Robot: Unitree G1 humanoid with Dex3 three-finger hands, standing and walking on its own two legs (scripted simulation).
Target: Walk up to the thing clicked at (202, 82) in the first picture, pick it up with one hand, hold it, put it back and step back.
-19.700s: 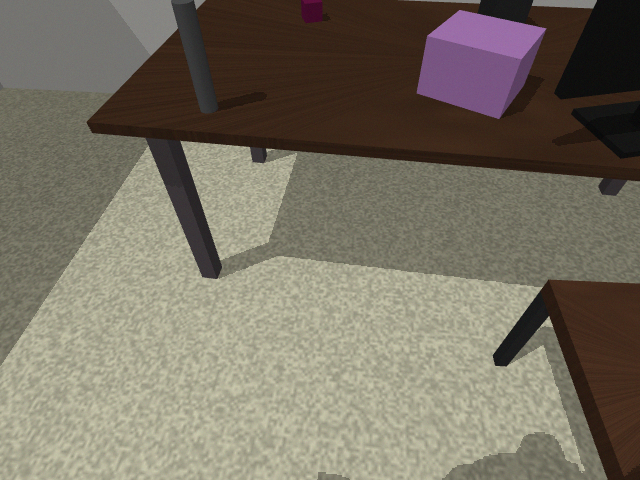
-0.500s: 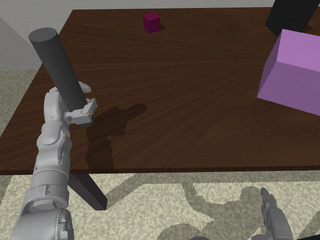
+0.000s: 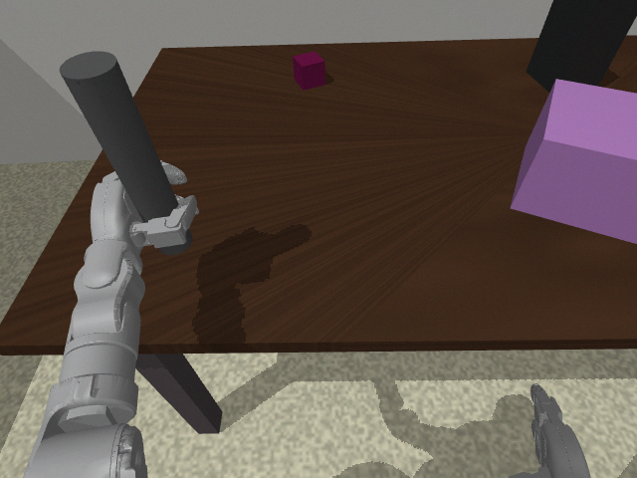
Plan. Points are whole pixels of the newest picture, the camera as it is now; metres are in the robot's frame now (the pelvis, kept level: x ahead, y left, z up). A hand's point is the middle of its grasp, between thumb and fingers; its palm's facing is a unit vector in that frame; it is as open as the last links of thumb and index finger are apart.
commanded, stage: lift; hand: left
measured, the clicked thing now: (141, 173) +0.41 +0.19 +0.20
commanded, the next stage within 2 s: hold in 1.14 s
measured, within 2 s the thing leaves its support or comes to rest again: neither
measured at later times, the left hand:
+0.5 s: hand (135, 190) +0.36 +0.18 +0.22, palm faces +0.11 -0.99 -0.02, open 6.1 cm
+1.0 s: hand (118, 178) +0.34 +0.18 +0.25, palm faces +0.11 -0.99 -0.01, open 6.1 cm
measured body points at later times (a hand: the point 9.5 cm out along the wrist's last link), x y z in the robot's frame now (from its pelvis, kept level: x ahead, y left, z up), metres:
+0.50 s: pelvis +0.00 +0.00 +0.02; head -0.02 -0.02 +0.46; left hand +0.35 +0.23 +0.22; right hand +0.17 -0.25 -0.06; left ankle +0.00 +0.12 -0.71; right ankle +0.02 -0.13 -0.71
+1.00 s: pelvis +0.00 +0.00 +0.02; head -0.04 -0.03 +0.47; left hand +0.33 +0.23 +0.25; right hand +0.17 -0.25 -0.05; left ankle +0.00 +0.12 -0.71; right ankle +0.02 -0.13 -0.71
